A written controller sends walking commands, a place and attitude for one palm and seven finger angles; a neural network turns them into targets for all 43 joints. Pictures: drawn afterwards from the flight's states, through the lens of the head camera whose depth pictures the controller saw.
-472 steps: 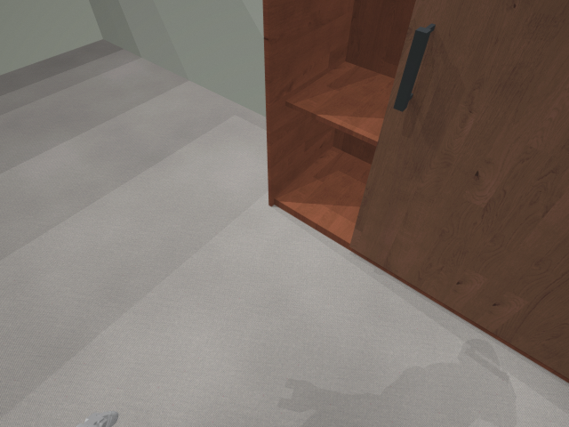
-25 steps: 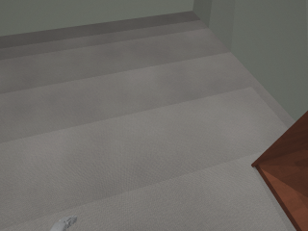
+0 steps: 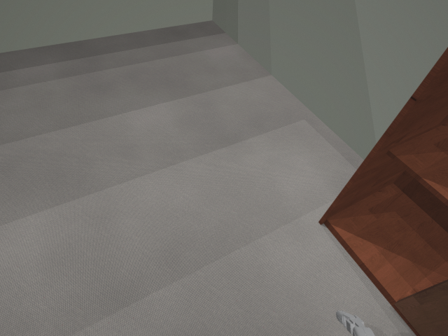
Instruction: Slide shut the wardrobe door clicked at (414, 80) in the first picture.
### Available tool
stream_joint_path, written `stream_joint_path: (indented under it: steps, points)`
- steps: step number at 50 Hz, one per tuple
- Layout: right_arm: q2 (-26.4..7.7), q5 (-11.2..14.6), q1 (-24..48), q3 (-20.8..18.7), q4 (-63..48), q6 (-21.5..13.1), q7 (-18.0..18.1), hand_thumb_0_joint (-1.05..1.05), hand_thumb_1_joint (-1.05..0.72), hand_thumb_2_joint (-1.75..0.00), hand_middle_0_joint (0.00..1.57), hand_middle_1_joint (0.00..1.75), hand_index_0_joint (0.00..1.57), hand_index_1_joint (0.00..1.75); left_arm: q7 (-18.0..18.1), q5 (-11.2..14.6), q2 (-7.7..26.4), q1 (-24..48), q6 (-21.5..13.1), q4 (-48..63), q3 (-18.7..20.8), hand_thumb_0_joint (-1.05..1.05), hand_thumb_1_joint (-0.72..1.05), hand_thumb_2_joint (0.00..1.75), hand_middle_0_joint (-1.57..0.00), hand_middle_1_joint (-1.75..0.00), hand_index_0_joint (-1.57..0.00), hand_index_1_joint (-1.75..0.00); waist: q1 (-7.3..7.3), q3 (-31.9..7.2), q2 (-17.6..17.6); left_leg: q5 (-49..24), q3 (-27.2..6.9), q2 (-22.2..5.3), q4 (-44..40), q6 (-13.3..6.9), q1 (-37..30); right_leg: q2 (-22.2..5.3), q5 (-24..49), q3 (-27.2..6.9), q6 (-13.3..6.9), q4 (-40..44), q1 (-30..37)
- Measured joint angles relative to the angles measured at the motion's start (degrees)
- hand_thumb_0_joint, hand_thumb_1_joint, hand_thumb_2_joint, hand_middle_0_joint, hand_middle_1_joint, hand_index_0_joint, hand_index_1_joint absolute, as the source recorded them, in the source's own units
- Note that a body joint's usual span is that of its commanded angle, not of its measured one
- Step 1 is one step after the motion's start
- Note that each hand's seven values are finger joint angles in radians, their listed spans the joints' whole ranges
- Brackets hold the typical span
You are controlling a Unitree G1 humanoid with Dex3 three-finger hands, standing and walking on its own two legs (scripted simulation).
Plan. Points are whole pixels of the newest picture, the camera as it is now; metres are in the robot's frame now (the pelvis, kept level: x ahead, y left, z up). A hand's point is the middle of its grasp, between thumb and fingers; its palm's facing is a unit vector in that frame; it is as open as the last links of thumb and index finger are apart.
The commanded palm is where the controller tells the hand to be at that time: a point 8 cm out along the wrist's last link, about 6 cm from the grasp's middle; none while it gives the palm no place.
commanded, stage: turn to face it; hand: right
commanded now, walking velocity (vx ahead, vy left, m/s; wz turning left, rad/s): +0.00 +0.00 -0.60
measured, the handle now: out of the picture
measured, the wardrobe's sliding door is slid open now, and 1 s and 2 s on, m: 0.43 0.43 0.43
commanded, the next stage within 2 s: take the last steps up to it in 1.36 s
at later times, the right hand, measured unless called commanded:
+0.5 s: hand out of the picture -0.06 -0.25 -0.17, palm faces +0.35 +0.89 -0.27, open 7.4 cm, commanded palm none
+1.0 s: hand out of the picture -0.04 -0.20 -0.12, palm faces +0.57 +0.76 -0.31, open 7.4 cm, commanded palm none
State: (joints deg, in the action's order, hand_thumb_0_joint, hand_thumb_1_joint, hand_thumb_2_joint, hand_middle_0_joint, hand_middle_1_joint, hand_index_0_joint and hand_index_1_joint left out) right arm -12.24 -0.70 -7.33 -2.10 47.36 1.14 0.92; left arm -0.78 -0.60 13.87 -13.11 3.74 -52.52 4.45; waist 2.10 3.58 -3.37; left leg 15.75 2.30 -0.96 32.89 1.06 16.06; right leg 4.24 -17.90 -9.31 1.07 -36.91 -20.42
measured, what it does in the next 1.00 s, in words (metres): steps on the spot, turning right: right foot, then left foot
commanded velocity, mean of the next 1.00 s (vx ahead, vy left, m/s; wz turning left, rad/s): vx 0.00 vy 0.00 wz -0.59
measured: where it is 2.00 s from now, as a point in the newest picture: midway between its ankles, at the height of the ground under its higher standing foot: outside the picture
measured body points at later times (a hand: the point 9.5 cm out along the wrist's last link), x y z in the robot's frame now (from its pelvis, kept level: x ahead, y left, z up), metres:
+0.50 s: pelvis -0.02 -0.02 +0.00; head +0.00 -0.05 +0.44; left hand +0.16 +0.20 -0.12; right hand -0.07 -0.30 -0.15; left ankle +0.00 +0.11 -0.69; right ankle -0.05 -0.13 -0.73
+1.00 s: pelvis -0.01 +0.02 +0.01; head +0.02 +0.05 +0.46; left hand +0.19 +0.20 -0.15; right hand -0.07 -0.24 -0.10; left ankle +0.05 +0.10 -0.73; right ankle -0.10 -0.09 -0.64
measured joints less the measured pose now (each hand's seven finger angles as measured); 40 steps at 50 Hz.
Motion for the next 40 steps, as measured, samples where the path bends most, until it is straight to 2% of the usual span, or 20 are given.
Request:
stream_joint_path:
  steps: [2,4,6,8,13,18,20,21,22,23,25,27,29,34,40]
  points:
    - [0.90,-0.17,-0.72,0.58,-0.17,-0.19,0.07,0.01,-0.90,-0.90,0.20,0.30,0.20,0.30,-0.08,-0.21,0.67,-0.34,0.73,-0.56,0.64,0.00,0.90,0.90,-0.20,-0.30,-0.20,-0.30,0.11,0.05,-0.44,0.73,1.42,-0.93,0.49,-1.77,-0.53,0.35,-6.82,2.04,0.46,-11.50,-3.87]
    - [1.57,-0.23,-1.81,0.82,0.13,0.11,0.17,0.01,-0.90,-0.90,0.20,0.30,0.20,0.30,-0.49,-0.44,1.30,-0.54,1.25,-1.00,1.09,0.00,0.90,0.90,-0.20,-0.30,-0.20,-0.30,0.10,-0.09,-0.41,0.75,2.44,-1.94,-0.98,-2.13,-1.83,-0.45,-6.65,4.63,0.96,-22.19,-7.00]
    - [1.93,-0.35,-2.65,0.90,0.81,0.37,0.26,0.01,-0.90,-0.90,0.20,0.30,0.20,0.30,-0.92,-0.55,1.73,-0.68,1.38,-1.16,1.31,0.00,0.91,0.90,-0.20,-0.30,-0.20,-0.30,0.40,-0.06,-0.20,0.10,3.62,-2.83,-2.61,-2.07,-2.96,-2.04,-4.27,6.45,1.73,-28.37,-8.59]
    - [2.05,-0.43,-3.26,0.91,1.44,0.43,0.32,0.01,-0.90,-0.90,0.20,0.30,0.20,0.30,-1.16,-0.54,1.86,-0.89,1.45,-1.30,1.32,0.00,0.91,0.90,-0.20,-0.30,-0.20,-0.29,0.52,0.07,0.38,-0.35,4.89,-3.76,-3.67,-2.06,-3.74,-3.56,-3.09,7.48,2.51,-30.04,-8.61]
    - [1.84,-0.75,-4.57,0.85,2.48,0.15,0.16,0.01,-0.90,-0.90,0.20,0.30,0.20,0.30,-1.28,-0.37,1.80,-0.35,1.98,-2.27,0.95,0.00,0.91,0.90,-0.19,-0.30,-0.20,-0.29,-0.43,0.67,1.95,-0.35,8.32,-6.00,-4.26,-1.67,-4.49,-6.10,-5.15,9.22,3.56,-22.53,-5.00]
    - [0.25,-1.03,-5.78,0.17,3.58,0.40,-0.08,0.01,-0.90,-0.90,0.20,0.30,0.21,0.30,-1.08,0.12,1.44,2.26,1.36,-1.95,0.06,0.00,0.91,0.90,-0.19,-0.30,-0.20,-0.29,-2.14,1.60,3.70,0.86,11.47,-8.39,-1.69,-0.43,-3.35,-6.47,-7.64,12.19,2.95,-10.01,0.16]
    - [-0.78,-0.90,-6.36,-0.35,4.15,0.74,-0.14,0.01,-0.90,-0.90,0.20,0.30,0.21,0.30,-0.99,0.21,1.31,3.13,0.55,-1.07,-0.25,0.00,0.91,0.90,-0.19,-0.30,-0.20,-0.29,-2.50,1.60,4.39,2.06,12.79,-9.56,0.81,0.51,-2.40,-6.08,-4.51,13.49,2.39,-2.57,3.17]
    - [-1.28,-0.66,-7.00,-0.64,4.20,1.00,-0.21,0.01,-0.90,-0.90,0.20,0.30,0.21,0.30,-1.08,0.20,1.53,3.28,-0.04,-0.37,-0.43,0.00,0.91,0.90,-0.19,-0.30,-0.20,-0.29,-2.63,1.17,4.37,3.17,13.37,-10.04,3.10,1.09,-1.34,-6.07,-0.55,13.71,1.76,2.38,5.11]
    - [-2.03,-0.40,-7.15,-1.06,4.50,1.45,-0.29,0.01,-0.90,-0.90,0.20,0.30,0.21,0.30,-1.02,0.07,1.30,3.78,-0.72,0.01,-0.38,0.00,0.91,0.90,-0.19,-0.30,-0.20,-0.29,-2.63,1.09,5.06,6.32,12.39,-10.54,7.09,1.93,0.51,-5.47,0.81,13.55,0.33,2.78,4.71]
    - [-2.82,-0.35,-7.00,-1.42,4.89,2.18,-0.21,0.01,-0.90,-0.90,0.20,0.30,0.20,0.30,-0.97,0.00,0.90,4.33,-1.21,0.34,-0.53,0.00,0.91,0.90,-0.19,-0.30,-0.20,-0.29,-2.84,1.39,5.84,10.78,9.86,-10.14,12.16,2.43,2.65,-4.93,0.23,13.35,-0.95,1.33,3.95]
    - [-3.77,-0.33,-6.58,-1.87,5.82,3.44,0.11,0.01,-0.90,-0.90,0.20,0.30,0.20,0.30,-0.54,-0.10,0.35,4.56,-1.96,0.92,-1.00,0.00,0.91,0.90,-0.19,-0.30,-0.20,-0.29,-2.97,1.27,6.02,14.94,5.49,-7.85,21.92,3.04,6.66,-4.67,-0.91,12.33,-2.38,0.51,3.51]
    - [-4.22,-0.25,-5.90,-2.16,6.28,3.70,-0.03,0.01,-0.90,-0.90,0.20,0.30,0.20,0.30,0.07,-0.21,-0.08,4.35,-2.13,1.20,-1.37,0.00,0.91,0.90,-0.19,-0.30,-0.20,-0.29,-2.88,1.06,5.72,12.72,2.99,-6.27,28.12,3.48,9.47,-4.32,-0.04,10.96,-2.61,2.43,4.27]
    - [-4.34,-0.21,-5.21,-2.19,5.98,3.35,-0.31,0.01,-0.90,-0.90,0.20,0.30,0.20,0.30,0.34,-0.24,-0.34,4.17,-2.03,1.21,-1.74,0.00,0.91,0.90,-0.20,-0.30,-0.20,-0.30,-2.92,0.95,5.41,9.76,1.46,-5.53,30.34,3.79,11.05,-3.75,1.70,9.74,-2.62,4.99,5.25]
    - [-3.77,-0.10,-3.69,-1.75,4.32,2.70,-0.41,0.01,-0.91,-0.90,0.20,0.30,0.20,0.30,0.23,-0.28,-0.84,3.67,-1.68,1.15,-2.04,0.00,0.90,0.90,-0.20,-0.30,-0.20,-0.30,-2.50,0.44,4.28,7.69,-0.80,-4.33,26.13,4.30,10.91,-2.45,4.45,6.82,-2.77,8.71,6.19]
    - [-2.22,0.28,-1.48,-1.00,2.27,2.05,-0.22,0.01,-0.90,-0.90,0.20,0.30,0.20,0.30,-0.01,-0.52,-0.93,2.62,-0.93,0.96,-1.49,0.00,0.90,0.90,-0.20,-0.30,-0.20,-0.30,-0.96,0.14,2.36,8.95,-1.63,-1.86,13.42,3.70,5.83,-1.27,4.94,2.69,-1.47,7.56,4.45]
